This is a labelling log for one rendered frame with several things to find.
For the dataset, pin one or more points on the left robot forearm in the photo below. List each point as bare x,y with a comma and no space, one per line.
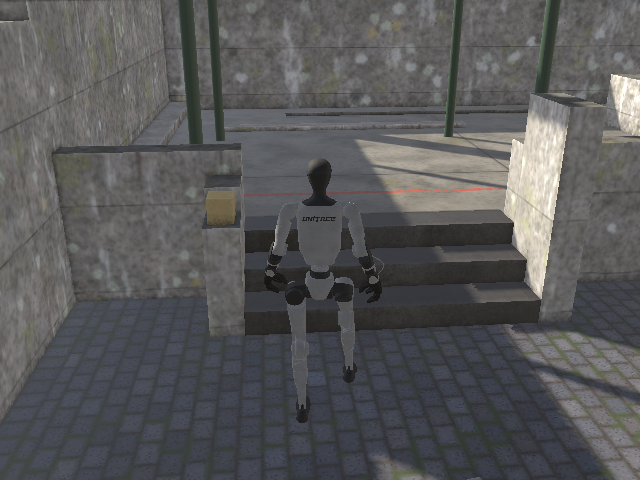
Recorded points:
272,262

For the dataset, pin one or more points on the robot right thigh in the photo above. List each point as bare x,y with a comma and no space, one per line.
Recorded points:
343,290

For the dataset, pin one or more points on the right robot shin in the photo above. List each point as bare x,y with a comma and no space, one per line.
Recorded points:
348,341

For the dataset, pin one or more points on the right robot forearm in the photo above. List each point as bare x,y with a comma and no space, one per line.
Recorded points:
368,266

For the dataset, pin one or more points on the robot right hand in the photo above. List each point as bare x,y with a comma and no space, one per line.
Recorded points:
372,287

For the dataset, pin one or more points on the robot left upper arm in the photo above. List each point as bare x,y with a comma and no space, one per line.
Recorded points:
287,212

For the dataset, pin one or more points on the robot left hand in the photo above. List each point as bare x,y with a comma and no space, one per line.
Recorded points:
277,278

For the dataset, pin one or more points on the robot right upper arm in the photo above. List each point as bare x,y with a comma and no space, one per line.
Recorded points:
351,211

